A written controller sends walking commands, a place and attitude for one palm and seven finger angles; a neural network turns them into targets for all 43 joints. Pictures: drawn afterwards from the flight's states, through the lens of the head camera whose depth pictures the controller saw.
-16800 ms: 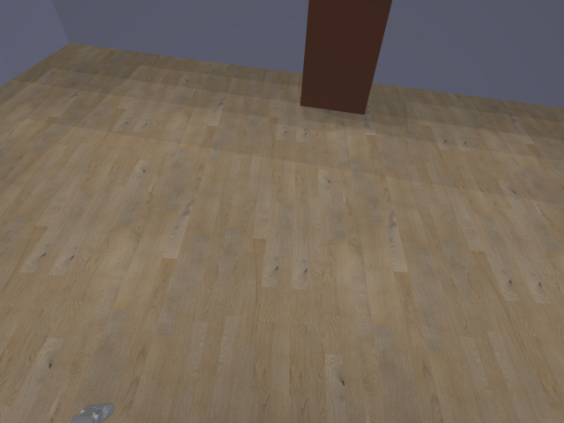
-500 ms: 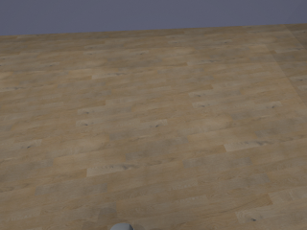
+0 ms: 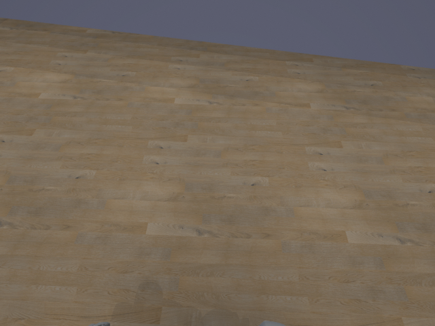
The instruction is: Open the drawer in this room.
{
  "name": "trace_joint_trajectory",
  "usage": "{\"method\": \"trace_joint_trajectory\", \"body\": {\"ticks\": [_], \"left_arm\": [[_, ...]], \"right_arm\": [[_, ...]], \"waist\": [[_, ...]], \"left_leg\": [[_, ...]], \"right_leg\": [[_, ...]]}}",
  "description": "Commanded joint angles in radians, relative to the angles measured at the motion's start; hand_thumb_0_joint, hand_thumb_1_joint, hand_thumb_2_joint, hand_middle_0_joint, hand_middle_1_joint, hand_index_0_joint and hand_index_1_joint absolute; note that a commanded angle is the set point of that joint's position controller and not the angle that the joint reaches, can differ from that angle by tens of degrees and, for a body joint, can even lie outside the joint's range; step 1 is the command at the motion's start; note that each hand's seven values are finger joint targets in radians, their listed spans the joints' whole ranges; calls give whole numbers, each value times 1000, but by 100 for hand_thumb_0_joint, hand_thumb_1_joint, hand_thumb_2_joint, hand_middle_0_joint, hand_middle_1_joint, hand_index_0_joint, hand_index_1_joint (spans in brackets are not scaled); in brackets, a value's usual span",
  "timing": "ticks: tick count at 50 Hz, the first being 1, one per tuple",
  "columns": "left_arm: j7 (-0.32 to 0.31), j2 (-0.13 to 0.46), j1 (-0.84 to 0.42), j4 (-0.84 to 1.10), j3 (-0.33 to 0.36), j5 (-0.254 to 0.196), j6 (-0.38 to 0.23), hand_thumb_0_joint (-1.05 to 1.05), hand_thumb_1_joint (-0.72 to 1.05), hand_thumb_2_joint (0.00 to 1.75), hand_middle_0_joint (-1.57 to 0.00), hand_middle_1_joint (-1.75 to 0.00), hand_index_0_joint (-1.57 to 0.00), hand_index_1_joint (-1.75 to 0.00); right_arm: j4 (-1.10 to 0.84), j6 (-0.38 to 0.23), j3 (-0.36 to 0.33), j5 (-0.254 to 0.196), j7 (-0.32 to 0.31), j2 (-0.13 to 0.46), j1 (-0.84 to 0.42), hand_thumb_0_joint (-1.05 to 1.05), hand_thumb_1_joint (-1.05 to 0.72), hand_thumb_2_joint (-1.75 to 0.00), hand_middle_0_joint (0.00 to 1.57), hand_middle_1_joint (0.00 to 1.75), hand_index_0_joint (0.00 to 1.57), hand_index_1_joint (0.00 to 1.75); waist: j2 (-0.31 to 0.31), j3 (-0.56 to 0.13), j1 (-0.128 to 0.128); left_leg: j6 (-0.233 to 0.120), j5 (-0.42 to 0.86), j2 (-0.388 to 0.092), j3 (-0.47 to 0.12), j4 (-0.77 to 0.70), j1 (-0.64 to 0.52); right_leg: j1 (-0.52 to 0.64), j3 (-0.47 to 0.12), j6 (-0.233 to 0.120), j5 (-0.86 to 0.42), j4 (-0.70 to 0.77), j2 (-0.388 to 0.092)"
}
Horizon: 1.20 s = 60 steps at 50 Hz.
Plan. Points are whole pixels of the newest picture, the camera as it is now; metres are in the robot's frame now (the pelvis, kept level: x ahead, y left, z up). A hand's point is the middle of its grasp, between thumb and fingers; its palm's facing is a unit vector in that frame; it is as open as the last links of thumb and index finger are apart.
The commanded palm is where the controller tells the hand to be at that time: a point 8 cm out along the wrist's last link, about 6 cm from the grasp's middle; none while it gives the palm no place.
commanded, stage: turn or walk to find it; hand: left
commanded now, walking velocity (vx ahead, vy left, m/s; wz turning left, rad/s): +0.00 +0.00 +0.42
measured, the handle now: out of the picture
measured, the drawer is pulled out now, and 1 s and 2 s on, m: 0.00 0.00 0.00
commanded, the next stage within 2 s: none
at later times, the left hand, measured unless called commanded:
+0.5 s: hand out of the picture -0.03 +0.15 -0.16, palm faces +0.28 -0.93 -0.26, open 7.3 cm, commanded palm none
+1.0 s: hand out of the picture -0.07 +0.20 -0.16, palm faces +0.45 -0.85 -0.25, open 7.3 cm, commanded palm none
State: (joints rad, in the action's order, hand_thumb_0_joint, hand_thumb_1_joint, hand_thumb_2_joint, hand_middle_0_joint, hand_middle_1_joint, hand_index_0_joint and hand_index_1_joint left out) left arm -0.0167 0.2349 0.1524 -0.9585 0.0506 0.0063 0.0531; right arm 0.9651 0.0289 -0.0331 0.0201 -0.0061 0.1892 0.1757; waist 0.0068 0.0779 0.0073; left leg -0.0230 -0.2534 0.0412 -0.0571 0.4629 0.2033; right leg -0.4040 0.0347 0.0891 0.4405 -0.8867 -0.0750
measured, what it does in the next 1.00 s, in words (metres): steps on the spot, turning left: right foot, then left foot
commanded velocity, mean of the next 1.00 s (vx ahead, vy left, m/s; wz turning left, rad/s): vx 0.00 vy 0.00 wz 0.42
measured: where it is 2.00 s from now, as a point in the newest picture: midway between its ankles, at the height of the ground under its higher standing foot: outside the picture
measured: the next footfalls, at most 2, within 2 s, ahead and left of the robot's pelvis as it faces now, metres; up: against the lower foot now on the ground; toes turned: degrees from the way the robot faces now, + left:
right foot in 0.10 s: +0.05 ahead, -0.12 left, +0.00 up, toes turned -2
left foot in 0.64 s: -0.05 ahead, +0.10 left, +0.00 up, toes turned +23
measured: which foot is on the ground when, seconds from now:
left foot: down 0.00-0.10, up 0.12-0.62, down 0.64-1.00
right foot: up 0.00-0.08, down 0.10-0.64, up 0.66-1.00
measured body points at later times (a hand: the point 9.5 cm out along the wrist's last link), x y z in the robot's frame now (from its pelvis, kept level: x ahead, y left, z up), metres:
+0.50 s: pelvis -0.02 -0.04 +0.00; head +0.02 -0.05 +0.45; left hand -0.04 +0.20 -0.14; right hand +0.08 -0.28 -0.16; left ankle -0.09 +0.11 -0.68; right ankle +0.01 -0.12 -0.74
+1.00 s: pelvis -0.05 -0.02 +0.00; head -0.02 +0.00 +0.45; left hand -0.09 +0.25 -0.14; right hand +0.12 -0.20 -0.15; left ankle -0.09 +0.08 -0.74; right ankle +0.00 -0.15 -0.70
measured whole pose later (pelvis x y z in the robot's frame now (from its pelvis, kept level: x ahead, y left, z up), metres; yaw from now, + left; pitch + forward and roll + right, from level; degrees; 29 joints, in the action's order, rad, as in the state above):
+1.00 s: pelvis -0.05 -0.02 +0.00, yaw +26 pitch +0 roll +0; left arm -0.02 0.23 0.15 -0.97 0.05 0.01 0.05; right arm 0.97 0.03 -0.04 0.02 -0.01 0.19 0.18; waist 0.00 0.07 0.01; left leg -0.03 -0.23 0.04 -0.05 0.46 0.23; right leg -0.39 0.04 0.08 0.45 -0.87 -0.07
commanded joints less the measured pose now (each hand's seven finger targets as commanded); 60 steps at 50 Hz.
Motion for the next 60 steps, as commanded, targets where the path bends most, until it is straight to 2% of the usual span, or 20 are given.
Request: {"method": "trace_joint_trajectory", "body": {"ticks": [1,3,4,5,6,8,12,23,29,30,31,32,33,38,47,52,54,55,56,60], "left_arm": [[-3,64,45,73,18,-1,-33,0,90,90,-20,-30,-20,-30],[-5,77,124,52,24,0,-46,0,90,90,-20,-30,-20,-30],[-8,121,157,44,32,7,-59,0,90,90,-20,-30,-20,-30],[-17,218,171,46,52,23,-70,0,90,90,-20,-30,-20,-30],[-15,235,173,57,45,15,-64,0,90,90,-20,-30,-20,-30],[-17,169,51,84,47,12,-63,0,90,90,-20,-30,-20,-30],[-14,102,20,99,23,9,-71,0,90,90,-20,-30,-20,-30],[-17,152,160,31,45,24,-64,0,90,90,-20,-30,-20,-30],[-11,167,126,13,53,17,-48,0,90,90,-20,-30,-20,-30],[-9,148,114,14,49,10,-42,0,90,90,-20,-30,-20,-30],[-6,91,127,38,41,0,-32,0,90,90,-20,-30,-20,-30],[-7,48,71,74,19,5,-22,0,90,90,-20,-30,-20,-30],[-8,75,46,78,24,10,-15,0,90,90,-20,-30,-20,-30],[7,77,81,18,31,14,-16,0,90,90,-20,-30,-20,-30],[-1,60,-7,70,20,5,-23,0,90,90,-20,-30,-20,-30],[-4,57,74,56,20,-2,-37,0,90,90,-20,-30,-20,-30],[-10,99,142,39,30,4,-55,0,90,90,-20,-30,-20,-30],[-18,187,165,37,47,19,-66,0,90,90,-20,-30,-20,-30],[-17,224,161,47,49,18,-64,0,90,90,-20,-30,-20,-30],[-18,112,-1,92,31,9,-61,0,90,90,-20,-30,-20,-30]], "right_arm": [[-60,-11,-65,5,-16,218,11,0,-90,-90,20,30,20,30],[-68,-10,-65,-3,-13,207,-9,0,-90,-90,20,30,20,30],[-71,-13,-62,-11,-8,168,11,0,-90,-90,20,30,20,30],[-88,-12,-50,-16,-3,94,32,0,-90,-90,20,30,20,30],[-99,-1,-61,-10,-7,134,6,0,-90,-90,20,30,20,30],[-57,22,-73,0,2,147,24,0,-90,-90,20,30,20,30],[-7,32,-67,3,17,117,89,0,-90,-90,20,30,20,30],[-35,21,-41,-6,13,93,-30,0,-90,-90,20,30,20,30],[-28,-4,-32,-11,6,100,39,0,-90,-90,20,30,20,30],[-20,-11,-38,-11,10,126,78,0,-90,-90,20,30,20,30],[-21,-21,-58,-3,6,215,107,0,-90,-90,20,30,20,30],[-20,-14,-71,-1,-4,288,132,0,-90,-90,20,30,20,30],[-16,-7,-67,2,-8,280,120,0,-90,-90,20,30,20,30],[-46,-23,-39,-1,-26,201,-12,0,-90,-90,20,30,20,30],[-37,-17,-60,3,-20,209,56,0,-90,-90,20,30,20,30],[-55,-9,-67,4,-15,208,11,0,-90,-90,20,30,20,30],[-64,-12,-64,-9,-9,170,12,0,-90,-90,20,30,20,30],[-77,-13,-55,-17,-2,103,32,0,-90,-90,20,30,20,30],[-101,-6,-59,-10,-6,115,-4,0,-90,-90,20,30,20,30],[-24,28,-75,3,10,132,51,0,-90,-90,20,30,20,30]], "waist": [[-182,-106,-2],[-132,-122,-46],[-19,-147,-52],[272,-155,-59],[248,-133,-67],[205,-32,-19],[133,-26,17],[160,-83,-58],[147,-122,-12],[52,-141,15],[-205,-152,31],[-338,-99,51],[-220,-82,47],[-158,-49,-12],[-155,-97,27],[-159,-129,-14],[-50,-160,-47],[202,-179,-55],[271,-132,-66],[123,-13,18]], "left_leg": [[-142,534,-245,-248,-46,-40],[-91,384,-198,-231,19,73],[-34,214,-129,-182,103,161],[41,-197,18,-21,335,335],[43,-366,9,-36,519,312],[41,-240,-30,-65,723,316],[71,-75,-53,-14,774,319],[87,-211,-86,84,417,250],[54,-53,-74,146,66,15],[42,60,-99,101,-58,-97],[-33,211,-291,-184,-148,-186],[-133,448,-442,-341,-192,-152],[-179,395,-462,-286,-176,-89],[-127,424,-279,-143,-146,-65],[-160,507,-273,-221,-99,-119],[-129,464,-227,-261,-37,-7],[-49,259,-144,-208,64,136],[23,-54,-15,-64,256,310],[47,-347,24,-16,454,348],[59,-153,-48,-40,768,337]], "right_leg": [[87,17,-15,-38,209,35],[262,24,-21,-237,422,28],[386,-49,-38,-327,530,-56],[476,-310,-137,-455,578,-320],[331,-355,-227,-521,589,-422],[163,-259,-227,-252,649,-333],[187,-49,-163,-314,621,-219],[344,5,-232,-543,555,-299],[247,88,-172,-485,425,-292],[166,126,-125,-394,324,-259],[-19,180,-54,-121,136,-134],[-146,128,-17,206,-24,-50],[-115,53,-35,181,-117,-63],[-133,4,-14,-30,-209,-37],[-64,-2,-1,20,-3,2],[148,22,-20,-101,299,44],[366,-26,-36,-295,532,-26],[491,-245,-109,-392,585,-260],[377,-350,-221,-541,588,-415],[178,-124,-194,-354,605,-261]]}}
